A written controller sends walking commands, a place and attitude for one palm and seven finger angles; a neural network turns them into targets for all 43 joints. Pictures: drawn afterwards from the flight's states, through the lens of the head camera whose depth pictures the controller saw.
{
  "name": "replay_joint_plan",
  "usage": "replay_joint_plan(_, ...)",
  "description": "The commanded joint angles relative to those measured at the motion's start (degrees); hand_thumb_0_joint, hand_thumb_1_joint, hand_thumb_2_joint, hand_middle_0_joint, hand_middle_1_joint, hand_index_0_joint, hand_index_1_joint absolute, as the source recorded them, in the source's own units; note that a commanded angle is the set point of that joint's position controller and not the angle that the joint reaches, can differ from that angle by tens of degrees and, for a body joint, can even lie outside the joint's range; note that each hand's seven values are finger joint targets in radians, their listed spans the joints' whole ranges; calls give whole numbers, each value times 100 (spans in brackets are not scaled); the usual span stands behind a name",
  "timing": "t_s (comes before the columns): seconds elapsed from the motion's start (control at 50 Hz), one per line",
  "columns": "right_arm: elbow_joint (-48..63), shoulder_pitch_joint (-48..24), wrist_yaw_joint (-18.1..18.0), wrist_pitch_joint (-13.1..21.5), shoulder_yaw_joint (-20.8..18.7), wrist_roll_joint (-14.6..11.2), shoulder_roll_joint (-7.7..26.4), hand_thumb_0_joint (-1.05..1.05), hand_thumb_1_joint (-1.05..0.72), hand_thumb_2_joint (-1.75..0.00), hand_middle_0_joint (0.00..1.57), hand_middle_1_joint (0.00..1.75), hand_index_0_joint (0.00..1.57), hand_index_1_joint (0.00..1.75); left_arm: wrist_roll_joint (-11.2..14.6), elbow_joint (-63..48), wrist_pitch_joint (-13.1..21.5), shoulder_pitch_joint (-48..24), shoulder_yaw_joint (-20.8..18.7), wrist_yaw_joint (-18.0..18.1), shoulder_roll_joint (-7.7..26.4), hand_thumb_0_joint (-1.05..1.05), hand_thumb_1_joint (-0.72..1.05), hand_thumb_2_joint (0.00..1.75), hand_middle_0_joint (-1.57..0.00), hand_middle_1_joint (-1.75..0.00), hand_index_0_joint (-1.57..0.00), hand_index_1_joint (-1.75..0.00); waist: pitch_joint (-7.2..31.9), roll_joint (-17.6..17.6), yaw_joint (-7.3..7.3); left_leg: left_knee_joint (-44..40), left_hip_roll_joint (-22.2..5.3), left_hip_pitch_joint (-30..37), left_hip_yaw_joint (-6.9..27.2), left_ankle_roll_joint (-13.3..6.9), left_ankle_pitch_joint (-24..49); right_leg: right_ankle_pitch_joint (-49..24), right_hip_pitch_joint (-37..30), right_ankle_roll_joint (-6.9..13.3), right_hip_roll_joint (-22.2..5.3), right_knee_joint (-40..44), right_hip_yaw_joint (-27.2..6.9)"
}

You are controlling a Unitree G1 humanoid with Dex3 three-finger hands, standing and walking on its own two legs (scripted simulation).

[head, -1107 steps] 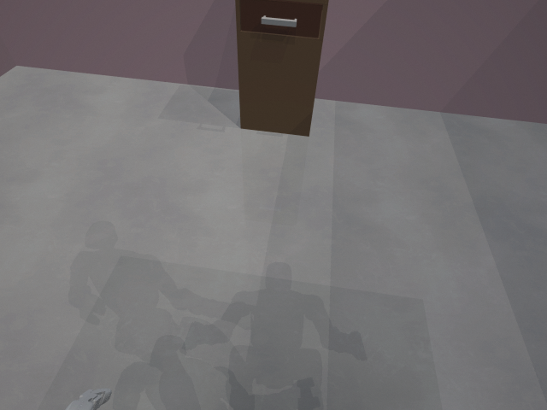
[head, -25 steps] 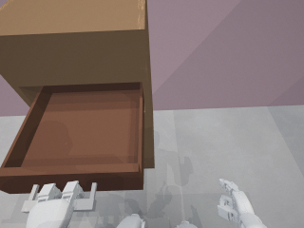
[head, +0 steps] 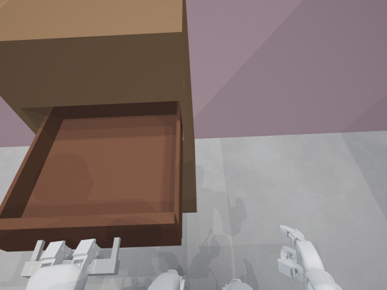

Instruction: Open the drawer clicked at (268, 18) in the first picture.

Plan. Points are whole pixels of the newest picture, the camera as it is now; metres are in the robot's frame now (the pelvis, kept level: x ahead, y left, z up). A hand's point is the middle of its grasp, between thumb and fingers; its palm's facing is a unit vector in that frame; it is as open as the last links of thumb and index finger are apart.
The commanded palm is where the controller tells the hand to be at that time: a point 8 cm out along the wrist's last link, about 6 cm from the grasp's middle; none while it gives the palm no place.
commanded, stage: open the thumb to release the handle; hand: left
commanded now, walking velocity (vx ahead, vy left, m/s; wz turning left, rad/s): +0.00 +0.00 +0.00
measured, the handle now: (75, 256) +0.18 +0.25 +0.00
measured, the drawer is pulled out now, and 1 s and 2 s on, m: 0.30 0.30 0.30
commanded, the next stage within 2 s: lift the hand off the handle in 0.52 s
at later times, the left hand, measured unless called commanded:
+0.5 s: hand (70, 288) +0.13 +0.25 -0.02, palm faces -0.08 -0.11 -0.99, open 11.8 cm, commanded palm +0.12 +0.24 +0.03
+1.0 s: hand (72, 286) +0.14 +0.24 -0.02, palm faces -0.04 -0.11 -0.99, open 13.7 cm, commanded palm +0.13 +0.23 +0.04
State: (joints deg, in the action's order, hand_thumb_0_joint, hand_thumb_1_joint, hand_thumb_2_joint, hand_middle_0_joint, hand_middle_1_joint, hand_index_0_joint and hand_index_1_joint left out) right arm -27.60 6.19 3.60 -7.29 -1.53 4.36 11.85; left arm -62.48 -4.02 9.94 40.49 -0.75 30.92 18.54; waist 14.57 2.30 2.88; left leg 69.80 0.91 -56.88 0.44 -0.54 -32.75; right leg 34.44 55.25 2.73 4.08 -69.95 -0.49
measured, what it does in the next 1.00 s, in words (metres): stands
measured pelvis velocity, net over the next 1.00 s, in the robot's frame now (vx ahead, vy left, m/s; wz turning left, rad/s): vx -0.02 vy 0.01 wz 0.03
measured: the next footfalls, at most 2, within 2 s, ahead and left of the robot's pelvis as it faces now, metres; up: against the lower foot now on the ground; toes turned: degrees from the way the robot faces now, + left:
none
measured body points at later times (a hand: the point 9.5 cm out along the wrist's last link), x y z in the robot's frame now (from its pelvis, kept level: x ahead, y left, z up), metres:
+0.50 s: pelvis -0.01 +0.00 +0.01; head +0.05 -0.01 +0.45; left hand +0.13 +0.25 +0.04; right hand +0.21 -0.21 -0.09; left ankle +0.01 +0.12 -0.64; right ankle -0.01 -0.10 -0.64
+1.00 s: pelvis -0.02 +0.01 +0.00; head +0.04 -0.01 +0.45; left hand +0.13 +0.25 +0.03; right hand +0.20 -0.20 -0.10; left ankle +0.01 +0.12 -0.64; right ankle -0.01 -0.10 -0.64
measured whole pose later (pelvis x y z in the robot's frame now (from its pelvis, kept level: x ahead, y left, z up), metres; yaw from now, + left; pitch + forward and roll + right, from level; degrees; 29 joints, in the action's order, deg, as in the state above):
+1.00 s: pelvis -0.02 +0.01 +0.00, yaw +2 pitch +18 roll -1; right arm -28.7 7.9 1.7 -7.2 -0.6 3.2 12.6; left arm -62.6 2.0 4.1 30.4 3.5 32.9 18.0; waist 13.4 3.5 4.2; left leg 68.8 1.9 -56.8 2.5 -1.0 -30.2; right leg 32.2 53.8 2.2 3.1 -67.7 1.6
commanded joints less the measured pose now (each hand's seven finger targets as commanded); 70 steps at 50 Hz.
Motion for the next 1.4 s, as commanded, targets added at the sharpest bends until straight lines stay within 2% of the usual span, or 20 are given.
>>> replay_joint_plan(0.0,850,-569,-82,243,-212,50,688,0,-90,-90,20,30,20,30,16,-891,-46,-379,-749,436,1085,0,90,90,-40,-135,-40,-135,737,-348,-92,-524,101,1183,118,-156,1792,-2213,-27,104,-138,1082,-125)
replay_joint_plan(0.02,850,-524,-133,294,-240,54,633,0,-90,-90,20,30,20,30,-12,-852,-7,-300,-798,496,951,0,83,87,-40,-134,-40,-134,851,-52,62,-570,108,1105,58,-178,1656,-2060,-246,74,-156,1071,55)
replay_joint_plan(0.04,848,-580,-174,313,-215,46,608,0,-90,-90,20,30,20,30,-33,-689,-46,-175,-920,536,1062,0,76,84,-39,-134,-39,-134,718,-78,77,-611,107,1083,76,-183,1648,-2017,-204,108,-136,1091,99)
replay_joint_plan(0.1,834,-500,-175,338,-246,26,645,0,-90,-90,20,30,20,30,75,-571,-107,51,-901,536,999,0,55,75,-38,-131,-38,-131,1083,-144,153,-594,127,1280,45,-162,1743,-2088,-308,102,-128,1109,19)
replay_joint_plan(0.16,838,-466,-196,325,-246,-14,684,0,-90,-90,20,30,20,30,188,-718,-256,-160,-621,465,864,0,34,66,-36,-129,-36,-129,1223,-47,71,-666,129,1438,39,-179,1776,-2064,-438,70,-161,1203,56)
replay_joint_plan(0.2,810,-439,-221,309,-249,-45,710,0,-90,-90,20,30,20,30,242,-606,-363,-217,-388,367,728,0,20,60,-35,-127,-35,-127,1075,-297,-22,-738,107,1400,52,-211,1692,-2064,-546,29,-162,1337,76)
replay_joint_plan(0.24,843,-451,-266,302,-220,-91,711,0,-90,-90,20,30,20,30,276,-559,-437,-225,-202,274,656,0,6,54,-34,-126,-34,-126,933,-275,-59,-857,104,1322,80,-257,1619,-2038,-737,34,-166,1425,142)
replay_joint_plan(0.3,815,-433,-283,292,-182,-99,707,0,-90,-90,20,30,20,30,229,-496,-411,-294,-188,196,790,0,-15,45,-32,-124,-32,-124,827,-398,-33,-898,109,1266,69,-256,1507,-1944,-755,4,-187,1508,74)
replay_joint_plan(0.4,817,-425,-259,284,-156,-85,684,0,-90,-90,20,30,20,30,104,-306,-299,-309,-314,241,908,0,-50,30,-30,-120,-30,-120,617,-218,50,-962,102,1258,63,-229,1421,-1694,-616,52,-166,1512,121)
replay_joint_plan(0.48,864,-428,-212,289,-185,-62,691,0,-90,-90,20,30,20,30,57,-386,-278,-269,-216,325,755,0,-50,30,-30,-120,-30,-120,602,173,58,-979,89,1395,73,-223,1463,-1610,-517,105,-135,1471,207)
replay_joint_plan(0.6,840,-440,-191,302,-203,-41,680,0,-90,-90,20,30,20,30,110,-153,-283,-126,-261,317,687,0,-50,30,-30,-120,-30,-120,650,-221,61,-936,70,1263,94,-210,1455,-1621,-446,90,-117,1411,220)
replay_joint_plan(0.68,879,-439,-183,315,-220,-44,716,0,-90,-90,20,30,20,30,38,-331,-282,-459,-141,349,661,0,-50,30,-30,-120,-30,-120,645,-18,19,-937,56,1270,120,-221,1343,-1445,-337,102,-127,1382,257)
replay_joint_plan(0.9,836,-360,-249,308,-174,-91,741,0,-90,-90,20,30,20,30,-8,-275,-546,-1195,-6,374,722,0,-50,30,-30,-120,-30,-120,766,-275,-74,-1005,27,1338,156,-221,1164,-1126,-263,63,-143,1505,224)
replay_joint_plan(0.96,863,-378,-260,304,-156,-100,737,0,-90,-90,20,30,20,30,20,-521,-600,-1271,53,379,755,0,-50,30,-30,-120,-30,-120,918,-97,-64,-1058,43,1538,127,-227,1238,-1152,-391,68,-155,1583,175)
replay_joint_plan(1.1,897,-344,-284,317,-138,-131,738,0,-90,-90,20,30,20,30,148,-820,-681,-1096,82,309,802,0,-50,30,-30,-120,-30,-120,776,-101,-65,-1281,37,1795,129,-237,1354,-1272,-664,64,-145,1807,190)
replay_joint_plan(1.12,925,-364,-292,329,-145,-146,729,0,-90,-90,20,30,20,30,158,-889,-670,-1065,156,290,741,0,-50,30,-30,-120,-30,-120,635,53,-71,-1316,36,1812,111,-246,1346,-1300,-707,69,-151,1858,210)
replay_joint_plan(1.24,935,-405,-280,317,-126,-137,731,0,-90,-90,20,30,20,30,198,-888,-607,-725,-252,295,1009,0,-50,30,-30,-120,-30,-120,513,75,6,-1399,39,1831,86,-242,1528,-1648,-973,96,-139,1918,152)
replay_joint_plan(1.32,996,-372,-191,318,-171,-124,734,0,-90,-90,20,30,20,30,235,-1116,-587,-513,-13,258,775,0,-50,30,-30,-120,-30,-120,589,223,13,-1448,31,2075,61,-220,1710,-1808,-1013,101,-143,1942,170)
replay_joint_plan(1.36,998,-364,-173,310,-165,-126,734,0,-90,-90,20,30,20,30,301,-1114,-589,-282,-226,241,927,0,-50,30,-30,-120,-30,-120,710,117,77,-1475,40,2145,50,-210,1822,-1956,-1113,101,-138,1954,104)
replay_joint_plan(1.38,1021,-361,-186,289,-175,-147,734,0,-90,-90,20,30,20,30,298,-1069,-615,-233,-169,231,869,0,-50,30,-30,-120,-30,-120,492,28,27,-1513,31,2057,72,-226,1756,-1963,-1177,93,-126,1980,179)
